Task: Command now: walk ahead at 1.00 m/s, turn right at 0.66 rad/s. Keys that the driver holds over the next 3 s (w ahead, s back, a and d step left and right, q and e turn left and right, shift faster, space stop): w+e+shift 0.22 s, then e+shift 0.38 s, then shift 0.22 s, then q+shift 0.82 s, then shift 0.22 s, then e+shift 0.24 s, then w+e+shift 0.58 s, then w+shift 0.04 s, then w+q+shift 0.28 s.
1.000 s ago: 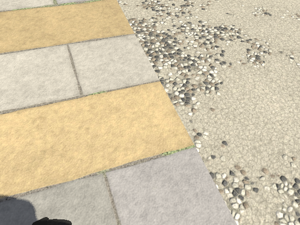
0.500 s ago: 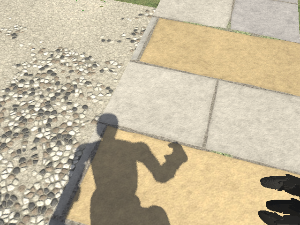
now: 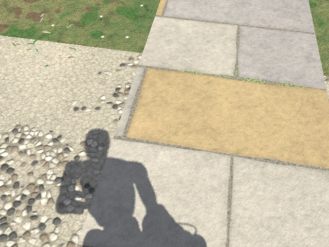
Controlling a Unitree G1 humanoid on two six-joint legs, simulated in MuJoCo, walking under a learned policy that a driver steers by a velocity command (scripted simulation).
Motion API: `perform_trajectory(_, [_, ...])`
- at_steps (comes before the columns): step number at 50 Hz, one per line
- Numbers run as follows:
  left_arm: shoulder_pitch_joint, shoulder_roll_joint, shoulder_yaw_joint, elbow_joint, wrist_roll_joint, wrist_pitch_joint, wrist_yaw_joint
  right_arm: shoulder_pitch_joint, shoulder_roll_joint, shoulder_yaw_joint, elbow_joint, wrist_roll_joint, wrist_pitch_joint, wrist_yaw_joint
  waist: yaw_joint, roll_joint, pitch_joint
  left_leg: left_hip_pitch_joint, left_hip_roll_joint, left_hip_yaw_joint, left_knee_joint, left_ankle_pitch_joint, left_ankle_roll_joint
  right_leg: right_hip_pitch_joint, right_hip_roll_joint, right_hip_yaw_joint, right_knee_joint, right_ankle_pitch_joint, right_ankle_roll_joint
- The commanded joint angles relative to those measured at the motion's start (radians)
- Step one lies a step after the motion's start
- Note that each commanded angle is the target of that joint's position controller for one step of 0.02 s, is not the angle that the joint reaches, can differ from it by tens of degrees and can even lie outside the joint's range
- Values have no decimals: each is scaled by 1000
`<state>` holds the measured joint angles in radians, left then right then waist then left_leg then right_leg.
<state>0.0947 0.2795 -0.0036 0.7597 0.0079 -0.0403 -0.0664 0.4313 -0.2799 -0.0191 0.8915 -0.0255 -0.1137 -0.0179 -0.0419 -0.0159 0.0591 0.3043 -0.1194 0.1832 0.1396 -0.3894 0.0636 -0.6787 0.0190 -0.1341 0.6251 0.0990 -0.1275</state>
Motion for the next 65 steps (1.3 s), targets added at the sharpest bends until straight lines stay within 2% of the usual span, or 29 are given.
perform_trajectory(1, [458,193,71,82,4,5,16,-149,-235,-57,-102,-28,30,-39,296,148,-210,-247,295,3,652,1631,-71,599,113,-10,37,-168,-74])
perform_trajectory(2, [636,232,102,123,0,11,33,-227,-246,-66,-112,-23,41,-33,408,76,-229,-416,208,26,1118,1240,-64,769,54,94,-53,-227,-146])
perform_trajectory(3, [562,260,113,141,-10,27,45,-268,-51,-15,-165,-41,12,-7,268,-231,-144,-879,20,-49,1506,-48,-70,936,-61,305,61,-83,-188])
perform_trajectory(4, [444,327,126,86,15,29,49,-138,-34,7,-257,5,-8,6,138,-287,-330,-1186,6,-259,1665,-146,-97,1132,-251,859,-175,-386,-411])
perform_trajectory(5, [390,240,120,44,14,29,56,-202,-98,16,-257,-16,-31,11,165,-36,-259,-1219,77,-327,1541,-23,-60,1031,-277,976,-372,-612,-367])
perform_trajectory(7, [329,161,99,68,12,17,62,-261,-117,18,-265,-34,-30,18,59,143,-33,-1105,165,-307,1299,60,-59,660,-204,806,-429,-533,-264])
perform_trajectory(10, [290,166,90,57,2,-27,62,-268,-91,37,-285,-61,40,27,-10,118,53,-945,226,-254,1066,40,-110,336,-74,601,-469,-393,-225])
perform_trajectory(13, [293,188,104,55,-5,-40,62,-439,-55,59,-361,-34,36,41,38,59,100,-817,208,-170,718,276,-137,216,10,472,-447,60,-170])
perform_trajectory(17, [398,205,125,89,-21,-12,55,-468,-43,59,-373,-6,26,26,134,-29,-51,-647,59,-130,442,494,-97,405,70,435,-238,433,-22])
perform_trajectory(18, [418,105,102,66,-86,-12,79,-539,-79,21,-429,34,-13,7,137,21,-78,-530,10,-237,294,486,-112,377,78,559,-186,199,22])
perform_trajectory(20, [279,186,115,26,-63,-7,92,-366,-159,-25,-396,46,-29,-20,-20,-53,-181,-329,53,-240,215,629,-100,412,94,540,31,207,84])
perform_trajectory(21, [233,135,101,-16,-34,-2,95,-130,-186,-37,-339,25,-21,-25,-110,-84,-361,-57,213,-335,342,730,-39,334,127,475,323,-42,136])
perform_trajectory(22, [291,-8,58,-54,27,8,99,7,-213,-35,-310,4,-4,-26,-89,134,-497,159,466,-552,514,1290,2,147,197,363,627,-861,165])
perform_trajectory(23, [540,56,60,-72,-23,7,86,-21,-209,-34,-320,-29,12,-3,29,373,-689,257,694,-905,464,1276,191,67,148,423,896,-879,192])
perform_trajectory(24, [513,131,72,-79,-51,25,83,-166,-208,-56,-344,1,33,-5,46,335,-628,160,668,-933,367,759,255,-17,30,345,986,-726,217])
perform_trajectory(25, [365,169,88,-98,-58,43,91,-246,-101,-37,-366,7,48,-21,17,206,-444,-15,548,-738,298,543,204,-72,-12,269,930,-615,228])
perform_trajectory(26, [288,177,99,-115,-55,63,100,-303,-61,-22,-366,8,62,-30,32,93,-307,-189,480,-604,263,508,160,-61,-41,225,919,-554,239])
perform_trajectory(29, [231,92,88,-177,-45,88,100,-364,-80,-39,-310,8,56,-19,82,104,-95,-524,394,-331,166,644,132,47,-110,197,674,-558,228])
perform_trajectory(38, [79,113,83,-231,-19,81,55,-365,-196,-87,-213,59,58,9,61,108,-161,-518,421,-162,198,610,133,316,-66,145,86,-286,136])
perform_trajectory(41, [94,146,102,-226,-8,74,56,-310,-161,-74,-175,63,63,13,72,62,-161,-569,355,-106,363,432,42,515,-21,131,-148,-135,69])
perform_trajectory(42, [115,214,114,-239,0,69,72,-241,-99,-49,-164,25,63,21,54,-113,-206,-692,270,-38,545,191,-39,681,-188,327,-199,253,11])
perform_trajectory(43, [77,195,86,-272,35,66,82,-192,-46,-16,-180,-1,70,30,34,-281,-294,-827,195,-86,743,-283,-116,751,-436,569,-207,388,-187])
perform_trajectory(44, [88,98,62,-243,40,57,76,-227,-113,-35,-161,28,86,31,83,-164,-325,-797,219,-194,820,-290,-138,663,-415,526,-233,264,-228])
perform_trajectory(48, [-33,168,89,-189,19,39,80,-210,-173,-69,-137,43,130,3,28,-122,-167,-773,196,-195,902,-142,-155,479,-307,299,-246,159,-114])
perform_trajectory(59, [-78,131,117,-126,-17,60,124,-172,-95,-74,-203,45,167,33,-1,-125,-177,-622,187,-82,546,66,-70,503,-360,117,-170,-9,-36])
perform_trajectory(61, [-19,82,116,-94,-22,67,120,-107,-160,-103,-189,31,164,22,-5,79,-119,-483,202,-228,307,385,23,332,-234,-14,99,-309,105])
perform_trajectory(62, [-66,35,101,-149,18,68,116,-98,-306,-136,-221,21,152,4,16,408,-61,-369,449,-668,245,760,191,-12,-53,-36,415,-736,219])
perform_trajectory(63, [-190,59,103,-187,18,57,118,-65,-302,-130,-238,-20,127,16,-60,316,-146,-380,505,-784,179,715,313,-78,17,165,585,-812,207])
perform_trajectory(65, [-160,89,118,-161,-7,47,124,-170,-259,-127,-255,12,99,12,9,147,-112,-369,402,-635,197,566,214,-111,-18,236,599,-625,171])
